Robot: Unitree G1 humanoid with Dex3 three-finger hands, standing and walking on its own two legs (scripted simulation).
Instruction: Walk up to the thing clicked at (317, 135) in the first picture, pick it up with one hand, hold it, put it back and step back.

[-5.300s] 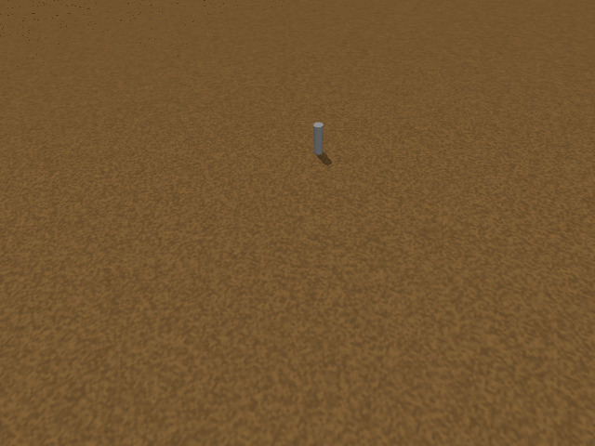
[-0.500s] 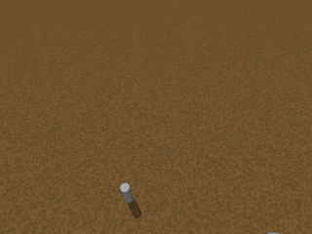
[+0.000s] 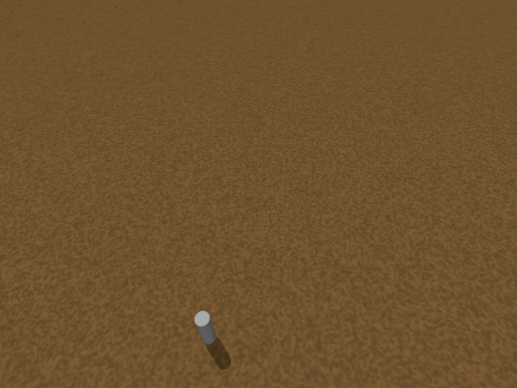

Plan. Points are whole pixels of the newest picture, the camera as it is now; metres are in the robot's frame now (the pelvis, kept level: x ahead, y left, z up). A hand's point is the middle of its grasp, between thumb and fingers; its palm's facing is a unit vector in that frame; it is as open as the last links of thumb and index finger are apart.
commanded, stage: walk up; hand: left
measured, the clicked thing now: (205, 328) +0.49 +0.23 -0.69
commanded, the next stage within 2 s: stand in 0.18 s
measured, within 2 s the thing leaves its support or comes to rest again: neither
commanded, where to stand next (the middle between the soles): +0.09 -0.01 m, yaw -1 degrees
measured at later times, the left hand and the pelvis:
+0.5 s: hand out of the picture +0.09 +0.25 -0.16, palm faces -0.01 -0.94 -0.34, open 7.3 cm; pelvis +0.02 +0.00 +0.00, yaw +0 degrees
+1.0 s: hand out of the picture +0.13 +0.24 -0.15, palm faces -0.02 -0.94 -0.35, open 7.3 cm; pelvis +0.04 -0.01 +0.00, yaw +0 degrees
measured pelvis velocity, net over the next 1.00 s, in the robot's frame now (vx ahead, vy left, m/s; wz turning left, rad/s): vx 0.04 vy -0.01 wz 0.00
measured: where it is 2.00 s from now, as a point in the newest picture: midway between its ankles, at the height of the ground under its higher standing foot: outside the picture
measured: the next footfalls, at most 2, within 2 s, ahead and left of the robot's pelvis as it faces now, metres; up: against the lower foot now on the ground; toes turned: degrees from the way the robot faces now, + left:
none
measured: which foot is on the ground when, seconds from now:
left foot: down 0.00-1.00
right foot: down 0.00-1.00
